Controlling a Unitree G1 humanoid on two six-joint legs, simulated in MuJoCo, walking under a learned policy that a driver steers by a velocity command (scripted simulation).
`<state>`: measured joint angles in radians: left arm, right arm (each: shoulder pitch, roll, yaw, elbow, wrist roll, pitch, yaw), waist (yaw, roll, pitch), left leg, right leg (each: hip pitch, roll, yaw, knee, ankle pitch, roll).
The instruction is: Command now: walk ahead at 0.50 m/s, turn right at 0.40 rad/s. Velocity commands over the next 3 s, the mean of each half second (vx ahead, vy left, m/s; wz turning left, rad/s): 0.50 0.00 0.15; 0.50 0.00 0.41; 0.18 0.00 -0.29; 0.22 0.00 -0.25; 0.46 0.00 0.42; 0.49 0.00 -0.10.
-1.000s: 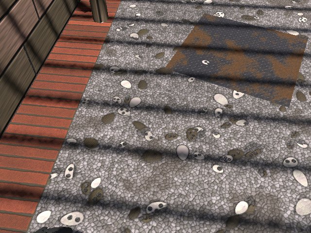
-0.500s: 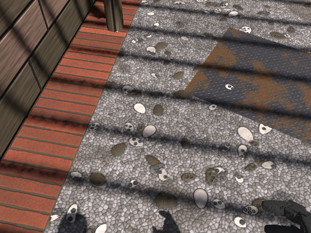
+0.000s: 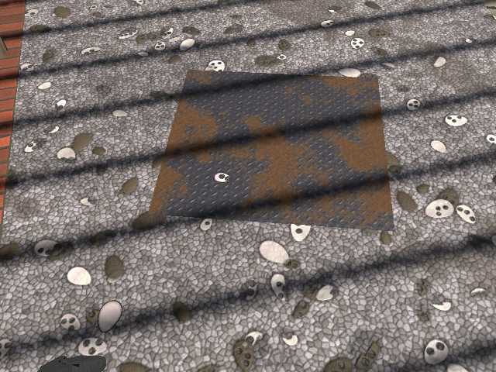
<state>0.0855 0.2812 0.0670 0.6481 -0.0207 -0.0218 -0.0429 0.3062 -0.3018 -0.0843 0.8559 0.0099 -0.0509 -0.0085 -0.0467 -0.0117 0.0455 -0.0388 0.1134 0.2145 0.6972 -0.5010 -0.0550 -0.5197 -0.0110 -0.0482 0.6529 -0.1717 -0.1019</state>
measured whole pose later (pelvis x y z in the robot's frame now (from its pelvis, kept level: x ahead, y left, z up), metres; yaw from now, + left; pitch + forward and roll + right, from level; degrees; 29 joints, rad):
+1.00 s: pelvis +0.58 +0.07 +0.01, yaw +22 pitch +2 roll +1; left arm 0.06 0.27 0.04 0.69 0.01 -0.12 -0.03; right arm 0.36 -0.29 -0.06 0.77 0.01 -0.04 -0.01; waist -0.08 -0.03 0.00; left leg -0.03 -0.10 -0.16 0.43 -0.43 0.06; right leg -0.49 -0.01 0.02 0.47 0.02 -0.02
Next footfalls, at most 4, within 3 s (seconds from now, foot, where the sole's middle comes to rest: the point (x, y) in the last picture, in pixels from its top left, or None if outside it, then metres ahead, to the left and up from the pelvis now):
0.54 left None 0.45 0.14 -0.75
1.00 right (242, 253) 0.79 0.03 -0.75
1.48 left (166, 262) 0.77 0.25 -0.75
1.86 right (255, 258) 0.77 -0.01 -0.75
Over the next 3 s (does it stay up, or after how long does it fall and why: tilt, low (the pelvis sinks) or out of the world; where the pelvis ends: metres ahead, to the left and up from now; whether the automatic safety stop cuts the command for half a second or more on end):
stays up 1.33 0.20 0.02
